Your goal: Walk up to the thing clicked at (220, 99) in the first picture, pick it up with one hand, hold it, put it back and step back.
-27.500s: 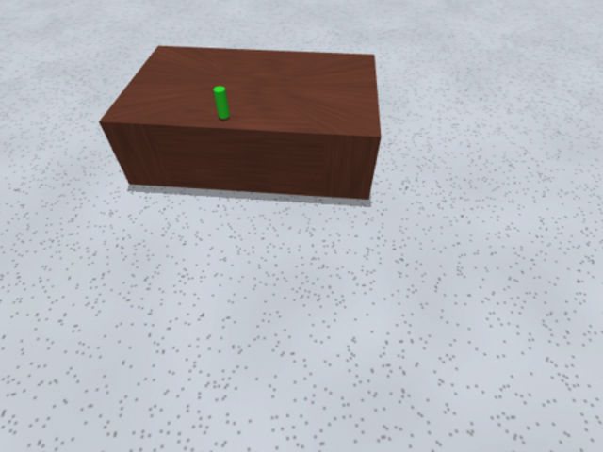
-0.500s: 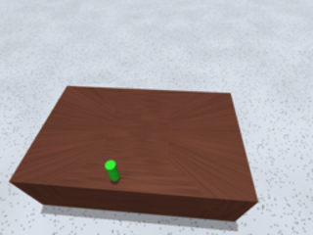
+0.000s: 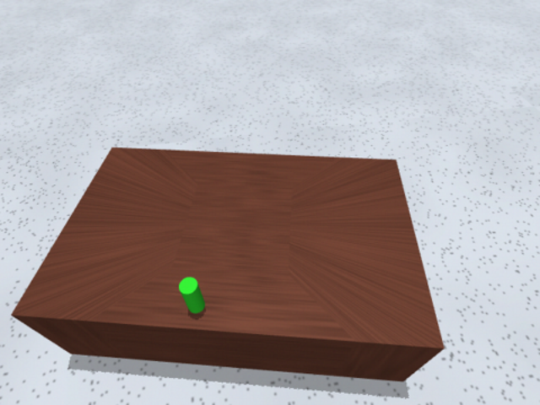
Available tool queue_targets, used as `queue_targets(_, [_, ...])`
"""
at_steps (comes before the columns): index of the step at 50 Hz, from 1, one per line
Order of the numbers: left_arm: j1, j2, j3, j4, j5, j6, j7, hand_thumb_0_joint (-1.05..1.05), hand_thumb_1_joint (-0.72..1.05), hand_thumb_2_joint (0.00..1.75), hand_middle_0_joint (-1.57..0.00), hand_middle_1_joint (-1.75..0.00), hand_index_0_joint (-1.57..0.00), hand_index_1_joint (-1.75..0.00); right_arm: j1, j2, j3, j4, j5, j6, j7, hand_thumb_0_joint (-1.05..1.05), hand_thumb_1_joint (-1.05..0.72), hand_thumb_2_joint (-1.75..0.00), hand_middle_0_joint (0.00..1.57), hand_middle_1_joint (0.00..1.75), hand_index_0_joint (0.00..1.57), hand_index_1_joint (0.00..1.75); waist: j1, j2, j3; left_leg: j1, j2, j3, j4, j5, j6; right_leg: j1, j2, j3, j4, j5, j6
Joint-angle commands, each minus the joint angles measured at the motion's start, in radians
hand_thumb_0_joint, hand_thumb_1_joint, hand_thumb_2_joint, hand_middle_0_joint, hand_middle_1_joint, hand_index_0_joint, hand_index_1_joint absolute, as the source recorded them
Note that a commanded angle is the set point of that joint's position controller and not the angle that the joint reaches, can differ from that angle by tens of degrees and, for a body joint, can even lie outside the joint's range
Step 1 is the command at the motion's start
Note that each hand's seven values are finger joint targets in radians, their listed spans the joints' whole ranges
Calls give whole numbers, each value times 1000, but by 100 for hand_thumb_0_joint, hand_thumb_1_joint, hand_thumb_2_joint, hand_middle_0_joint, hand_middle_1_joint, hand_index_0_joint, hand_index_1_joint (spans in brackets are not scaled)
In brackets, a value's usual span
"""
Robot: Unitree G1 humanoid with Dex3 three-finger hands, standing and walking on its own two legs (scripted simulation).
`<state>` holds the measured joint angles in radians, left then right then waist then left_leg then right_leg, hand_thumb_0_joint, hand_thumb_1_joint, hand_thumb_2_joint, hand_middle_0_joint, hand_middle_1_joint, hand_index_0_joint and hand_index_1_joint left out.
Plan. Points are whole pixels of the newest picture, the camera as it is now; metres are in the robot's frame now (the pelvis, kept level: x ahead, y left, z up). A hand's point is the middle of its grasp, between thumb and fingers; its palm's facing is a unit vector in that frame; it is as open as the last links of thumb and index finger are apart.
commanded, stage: stand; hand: left
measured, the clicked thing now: (192, 295) +0.45 +0.23 -0.36
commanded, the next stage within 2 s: step back in 0.88 s
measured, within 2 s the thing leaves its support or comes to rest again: neither
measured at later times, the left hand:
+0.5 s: hand out of the picture +0.08 +0.25 -0.16, palm faces -0.03 -0.94 -0.34, open 7.3 cm
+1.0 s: hand out of the picture +0.07 +0.27 -0.16, palm faces -0.01 -0.93 -0.36, open 7.3 cm
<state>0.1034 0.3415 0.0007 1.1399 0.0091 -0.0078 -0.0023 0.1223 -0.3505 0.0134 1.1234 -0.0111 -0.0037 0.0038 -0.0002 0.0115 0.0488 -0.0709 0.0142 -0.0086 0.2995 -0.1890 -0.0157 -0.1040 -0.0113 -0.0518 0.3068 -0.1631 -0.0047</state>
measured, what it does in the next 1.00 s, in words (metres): stands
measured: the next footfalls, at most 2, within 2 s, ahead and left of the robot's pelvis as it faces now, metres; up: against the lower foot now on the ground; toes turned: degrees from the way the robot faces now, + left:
right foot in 1.62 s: -0.09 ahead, -0.06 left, +0.00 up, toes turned -2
left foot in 2.00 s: -0.15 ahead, +0.18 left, +0.00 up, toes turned -5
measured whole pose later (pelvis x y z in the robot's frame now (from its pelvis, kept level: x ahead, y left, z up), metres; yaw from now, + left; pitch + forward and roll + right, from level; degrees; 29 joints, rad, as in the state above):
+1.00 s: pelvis -0.01 +0.00 -0.01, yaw -1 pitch -2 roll -1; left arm 0.09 0.36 0.04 1.07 0.00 0.00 0.00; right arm 0.08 -0.37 -0.02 1.08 0.00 0.02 0.01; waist 0.00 0.01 0.12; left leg -0.18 0.02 0.00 0.44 -0.24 0.00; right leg -0.19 0.00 -0.04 0.40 -0.18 -0.01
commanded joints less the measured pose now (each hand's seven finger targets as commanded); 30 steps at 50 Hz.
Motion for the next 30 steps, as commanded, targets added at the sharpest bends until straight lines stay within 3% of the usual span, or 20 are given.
queue_targets(1, [-28,218,40,-53,-1,-25,14,0,90,90,-20,-30,-20,-30,-30,-204,-42,-54,-2,-23,-17,0,-90,-90,20,30,20,30,4,-2,-72,-24,119,-85,-50,142,26,41,-133,109,-36,153,-16])
queue_targets(7, [-32,216,41,-58,1,-26,15,0,90,90,-20,-30,-20,-30,-30,-203,-44,-57,-3,-24,-18,0,-90,-90,20,30,20,30,-2,-8,-78,-20,120,-78,-42,155,28,42,-136,114,-33,186,-17])
queue_targets(13, [-34,220,39,-55,0,-24,14,0,90,90,-20,-30,-20,-30,-34,-205,-45,-52,-2,-23,-17,0,-90,-90,20,30,20,30,1,-13,-61,-19,122,-82,-51,124,25,25,-132,115,-42,129,-15])
queue_targets(17, [-34,220,40,-58,2,-24,15,0,90,90,-20,-30,-20,-30,-33,-203,-44,-56,-3,-24,-18,0,-90,-90,20,30,20,30,0,-5,-78,-27,122,-78,-49,157,30,54,-137,115,-30,185,-17])
queue_targets(30, [-34,219,39,-58,0,-21,13,0,90,90,-20,-30,-20,-30,-35,-207,-45,-51,-4,-27,-18,0,-90,-90,20,30,20,30,4,-5,-63,-19,124,-78,-55,148,28,36,-135,116,-35,153,-19])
